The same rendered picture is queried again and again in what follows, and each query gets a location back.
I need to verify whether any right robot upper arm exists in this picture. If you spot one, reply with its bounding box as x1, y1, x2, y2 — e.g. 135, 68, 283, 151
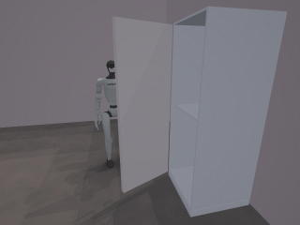
96, 78, 104, 100

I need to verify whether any right robot forearm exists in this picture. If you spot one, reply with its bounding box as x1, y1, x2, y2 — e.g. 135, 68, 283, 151
95, 95, 101, 116

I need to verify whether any fridge door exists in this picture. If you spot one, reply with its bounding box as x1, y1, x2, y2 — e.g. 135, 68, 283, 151
112, 17, 173, 193

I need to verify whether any robot right hand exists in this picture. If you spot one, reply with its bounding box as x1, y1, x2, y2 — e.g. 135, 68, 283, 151
94, 115, 101, 129

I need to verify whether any humanoid robot torso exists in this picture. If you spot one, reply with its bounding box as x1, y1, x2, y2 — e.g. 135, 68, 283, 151
103, 76, 118, 117

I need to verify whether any right robot shin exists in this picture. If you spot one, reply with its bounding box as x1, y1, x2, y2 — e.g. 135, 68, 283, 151
104, 139, 112, 160

